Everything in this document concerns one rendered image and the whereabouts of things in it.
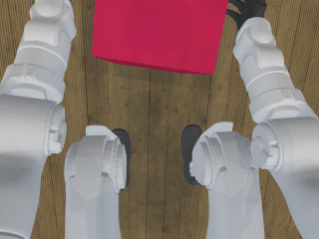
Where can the robot right hand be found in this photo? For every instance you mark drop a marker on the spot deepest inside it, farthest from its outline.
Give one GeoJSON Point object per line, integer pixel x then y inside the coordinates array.
{"type": "Point", "coordinates": [249, 9]}

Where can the robot right forearm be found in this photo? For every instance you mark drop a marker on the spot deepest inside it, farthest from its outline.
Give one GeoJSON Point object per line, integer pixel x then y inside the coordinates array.
{"type": "Point", "coordinates": [267, 81]}

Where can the robot left upper arm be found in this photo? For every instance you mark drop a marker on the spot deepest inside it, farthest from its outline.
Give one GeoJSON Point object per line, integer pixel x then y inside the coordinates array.
{"type": "Point", "coordinates": [30, 130]}

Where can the robot right foot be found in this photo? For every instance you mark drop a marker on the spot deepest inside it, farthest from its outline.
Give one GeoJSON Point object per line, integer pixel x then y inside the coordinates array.
{"type": "Point", "coordinates": [190, 134]}

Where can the carton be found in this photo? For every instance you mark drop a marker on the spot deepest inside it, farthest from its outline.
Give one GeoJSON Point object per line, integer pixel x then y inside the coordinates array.
{"type": "Point", "coordinates": [179, 36]}

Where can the robot left shin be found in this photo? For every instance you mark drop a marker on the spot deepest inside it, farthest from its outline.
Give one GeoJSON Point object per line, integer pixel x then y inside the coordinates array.
{"type": "Point", "coordinates": [71, 157]}

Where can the robot left forearm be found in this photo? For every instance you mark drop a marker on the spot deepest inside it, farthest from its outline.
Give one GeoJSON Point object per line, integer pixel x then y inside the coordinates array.
{"type": "Point", "coordinates": [43, 54]}

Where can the robot right upper arm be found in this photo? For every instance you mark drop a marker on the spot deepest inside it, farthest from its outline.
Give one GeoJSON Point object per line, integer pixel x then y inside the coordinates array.
{"type": "Point", "coordinates": [289, 149]}

